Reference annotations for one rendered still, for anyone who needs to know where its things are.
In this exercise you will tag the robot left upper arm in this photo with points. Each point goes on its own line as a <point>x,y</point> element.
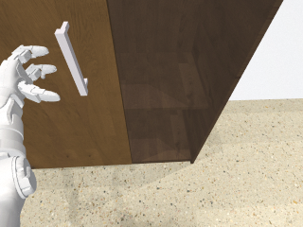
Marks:
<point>17,182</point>

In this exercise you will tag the wardrobe door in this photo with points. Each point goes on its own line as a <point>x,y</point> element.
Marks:
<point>75,131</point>

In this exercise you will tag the left robot forearm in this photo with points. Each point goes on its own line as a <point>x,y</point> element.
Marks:
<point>11,124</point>

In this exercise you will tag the left robot hand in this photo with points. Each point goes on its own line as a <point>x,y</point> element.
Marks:
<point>13,74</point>

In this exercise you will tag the handle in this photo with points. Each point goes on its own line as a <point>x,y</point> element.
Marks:
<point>70,57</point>

